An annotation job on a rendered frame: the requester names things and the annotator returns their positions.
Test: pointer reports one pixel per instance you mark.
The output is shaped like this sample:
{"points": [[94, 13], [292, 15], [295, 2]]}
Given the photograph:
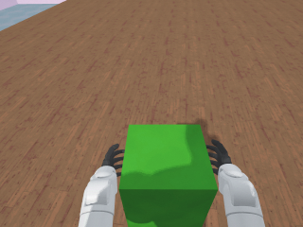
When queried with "left robot forearm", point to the left robot forearm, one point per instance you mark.
{"points": [[99, 197]]}

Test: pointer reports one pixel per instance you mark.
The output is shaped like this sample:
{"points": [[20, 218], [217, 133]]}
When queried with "robot right hand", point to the robot right hand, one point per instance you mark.
{"points": [[221, 156]]}

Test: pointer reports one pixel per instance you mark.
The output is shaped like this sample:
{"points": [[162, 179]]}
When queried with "carton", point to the carton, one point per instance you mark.
{"points": [[166, 178]]}

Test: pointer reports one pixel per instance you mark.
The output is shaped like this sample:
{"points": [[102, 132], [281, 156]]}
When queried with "robot left hand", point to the robot left hand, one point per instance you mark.
{"points": [[109, 159]]}

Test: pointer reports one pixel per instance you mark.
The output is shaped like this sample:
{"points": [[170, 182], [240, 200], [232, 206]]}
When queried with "right robot forearm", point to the right robot forearm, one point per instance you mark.
{"points": [[240, 198]]}

